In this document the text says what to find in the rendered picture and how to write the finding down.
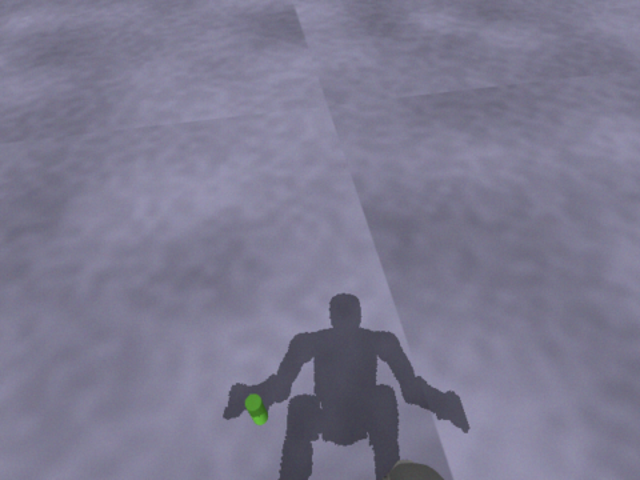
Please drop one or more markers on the can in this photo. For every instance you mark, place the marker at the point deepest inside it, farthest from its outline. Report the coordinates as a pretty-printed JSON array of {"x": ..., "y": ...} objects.
[{"x": 256, "y": 409}]

